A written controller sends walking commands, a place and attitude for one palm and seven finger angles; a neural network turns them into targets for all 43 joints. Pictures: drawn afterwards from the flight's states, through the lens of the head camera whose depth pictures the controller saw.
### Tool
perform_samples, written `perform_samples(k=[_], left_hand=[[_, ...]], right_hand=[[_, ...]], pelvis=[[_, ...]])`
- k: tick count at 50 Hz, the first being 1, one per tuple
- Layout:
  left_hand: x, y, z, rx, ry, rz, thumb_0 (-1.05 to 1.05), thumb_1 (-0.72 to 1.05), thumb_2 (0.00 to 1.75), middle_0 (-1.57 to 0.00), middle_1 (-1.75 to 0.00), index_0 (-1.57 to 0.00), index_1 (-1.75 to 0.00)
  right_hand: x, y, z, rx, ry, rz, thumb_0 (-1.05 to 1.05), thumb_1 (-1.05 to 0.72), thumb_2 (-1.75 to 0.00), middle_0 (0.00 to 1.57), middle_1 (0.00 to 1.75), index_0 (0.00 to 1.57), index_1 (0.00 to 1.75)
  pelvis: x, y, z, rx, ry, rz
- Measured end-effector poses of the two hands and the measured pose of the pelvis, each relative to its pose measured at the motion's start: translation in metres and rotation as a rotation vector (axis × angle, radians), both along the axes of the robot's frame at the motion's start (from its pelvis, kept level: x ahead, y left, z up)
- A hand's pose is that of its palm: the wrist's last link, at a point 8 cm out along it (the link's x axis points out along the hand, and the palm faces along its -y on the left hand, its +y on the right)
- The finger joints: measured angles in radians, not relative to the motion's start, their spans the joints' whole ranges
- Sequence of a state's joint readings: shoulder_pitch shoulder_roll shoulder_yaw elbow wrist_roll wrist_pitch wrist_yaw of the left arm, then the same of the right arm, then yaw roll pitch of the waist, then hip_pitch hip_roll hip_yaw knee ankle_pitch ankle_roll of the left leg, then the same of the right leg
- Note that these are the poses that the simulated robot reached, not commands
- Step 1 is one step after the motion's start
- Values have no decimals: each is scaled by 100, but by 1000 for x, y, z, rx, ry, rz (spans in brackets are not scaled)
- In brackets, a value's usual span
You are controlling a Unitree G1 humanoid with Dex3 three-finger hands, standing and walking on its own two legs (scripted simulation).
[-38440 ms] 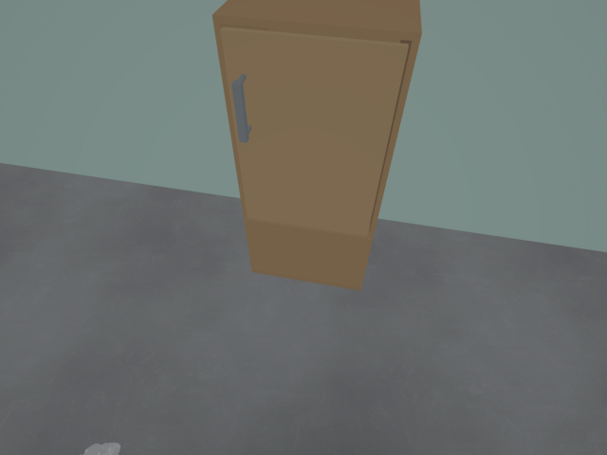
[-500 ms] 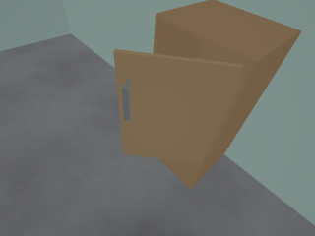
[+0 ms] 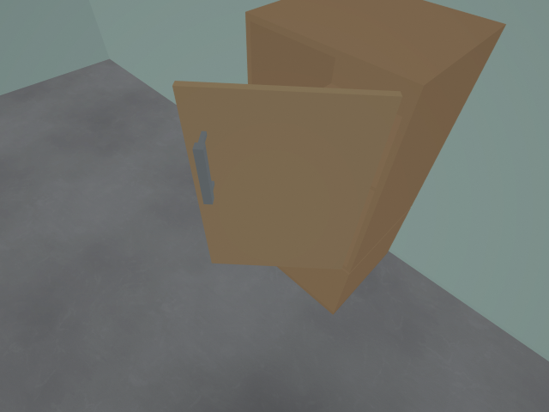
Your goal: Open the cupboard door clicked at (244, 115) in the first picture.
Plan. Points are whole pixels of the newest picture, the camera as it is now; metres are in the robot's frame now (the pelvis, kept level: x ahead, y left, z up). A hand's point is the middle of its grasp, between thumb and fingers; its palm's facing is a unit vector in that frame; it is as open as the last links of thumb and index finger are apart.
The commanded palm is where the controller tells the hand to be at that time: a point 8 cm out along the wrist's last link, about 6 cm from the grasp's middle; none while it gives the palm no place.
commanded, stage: come to a stop and stand still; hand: left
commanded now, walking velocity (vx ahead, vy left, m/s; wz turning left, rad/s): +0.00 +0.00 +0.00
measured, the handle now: (206, 169) +0.56 +0.18 +0.00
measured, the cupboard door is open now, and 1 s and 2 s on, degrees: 42 42 42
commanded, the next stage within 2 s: look again from close up in 0.28 s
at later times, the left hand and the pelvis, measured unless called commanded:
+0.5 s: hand out of the picture +0.02 +0.17 -0.17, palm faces +0.03 -0.97 -0.22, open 7.4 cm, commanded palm none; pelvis +0.02 +0.00 +0.00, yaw +1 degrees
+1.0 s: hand out of the picture +0.04 +0.16 -0.18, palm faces +0.03 -0.98 -0.19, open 7.3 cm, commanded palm +0.12 +0.21 -0.07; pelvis +0.03 -0.02 +0.00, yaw +1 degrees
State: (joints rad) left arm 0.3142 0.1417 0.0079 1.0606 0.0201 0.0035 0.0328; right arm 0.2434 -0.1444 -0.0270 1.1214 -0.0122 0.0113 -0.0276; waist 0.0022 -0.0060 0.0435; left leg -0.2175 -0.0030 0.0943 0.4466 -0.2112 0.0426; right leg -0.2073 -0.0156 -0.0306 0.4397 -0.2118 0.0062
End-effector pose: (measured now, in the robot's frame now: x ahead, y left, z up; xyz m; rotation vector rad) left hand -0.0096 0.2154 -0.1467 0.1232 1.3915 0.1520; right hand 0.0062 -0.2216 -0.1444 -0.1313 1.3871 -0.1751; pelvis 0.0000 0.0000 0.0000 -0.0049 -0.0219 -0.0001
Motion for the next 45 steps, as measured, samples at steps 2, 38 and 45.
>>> perform_samples(k=[2, 38, 45], left_hand=[[-2, -8, -1, -16, 1, 1, 0, 91, 90, -20, -30, -20, -30], [41, -6, 4, 29, -40, -18, 1, 92, 90, -20, -30, -20, -30], [44, -9, 2, 22, -31, -16, 1, 92, 90, -20, -30, -20, -30]], right_hand=[[-2, 0, 1, 2, 3, 2, 1, -92, -90, 20, 30, 20, 30], [32, -13, -4, 16, -23, 62, 0, -91, -90, 20, 30, 20, 30], [41, -18, -1, 4, -23, 67, 0, -91, -90, 20, 30, 20, 30]], pelvis=[[0, -1, 1, 0, -1, 0], [28, -13, -1, 14, 3, 11], [33, -16, 0, 12, 4, 11]])
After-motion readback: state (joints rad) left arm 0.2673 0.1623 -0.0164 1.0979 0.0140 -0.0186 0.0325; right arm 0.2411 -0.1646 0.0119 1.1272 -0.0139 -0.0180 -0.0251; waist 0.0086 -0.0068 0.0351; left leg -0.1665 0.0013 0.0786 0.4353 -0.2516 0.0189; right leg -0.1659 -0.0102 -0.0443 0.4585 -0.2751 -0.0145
